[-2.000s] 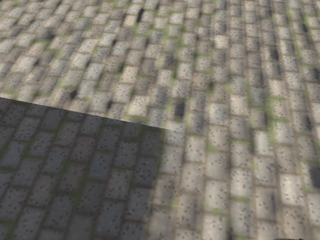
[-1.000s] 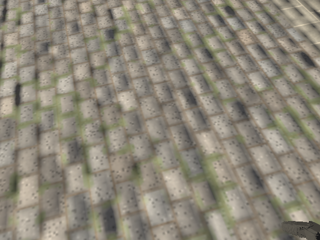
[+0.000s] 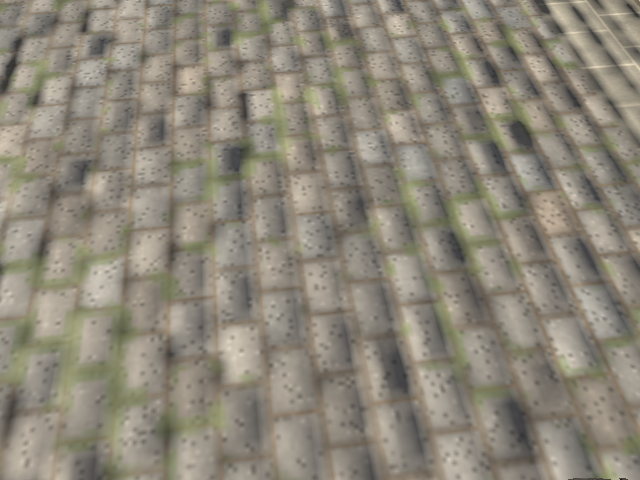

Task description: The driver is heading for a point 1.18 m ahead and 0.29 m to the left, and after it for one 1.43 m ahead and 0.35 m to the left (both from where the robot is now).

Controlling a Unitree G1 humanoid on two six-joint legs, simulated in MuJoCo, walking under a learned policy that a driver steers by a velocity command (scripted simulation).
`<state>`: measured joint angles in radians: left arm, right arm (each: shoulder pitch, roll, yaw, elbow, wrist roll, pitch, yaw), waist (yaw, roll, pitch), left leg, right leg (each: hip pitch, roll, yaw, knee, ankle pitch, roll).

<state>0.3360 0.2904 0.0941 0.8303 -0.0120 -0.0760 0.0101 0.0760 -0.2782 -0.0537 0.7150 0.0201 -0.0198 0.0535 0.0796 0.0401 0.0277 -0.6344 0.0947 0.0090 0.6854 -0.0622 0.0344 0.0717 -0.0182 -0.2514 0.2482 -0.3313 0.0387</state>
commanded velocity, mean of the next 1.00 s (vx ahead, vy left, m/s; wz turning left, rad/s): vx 0.50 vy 0.00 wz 0.42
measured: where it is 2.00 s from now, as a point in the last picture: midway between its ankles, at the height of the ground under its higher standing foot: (214, 235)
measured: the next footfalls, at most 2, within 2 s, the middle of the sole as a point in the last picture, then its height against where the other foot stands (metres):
left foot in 0.08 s outside the picture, level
right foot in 0.56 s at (362, 454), level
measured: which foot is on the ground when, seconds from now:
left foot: up 0.00-0.06, down 0.08-0.56, up 0.58-1.00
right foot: down 0.00-0.06, up 0.08-0.54, down 0.56-1.00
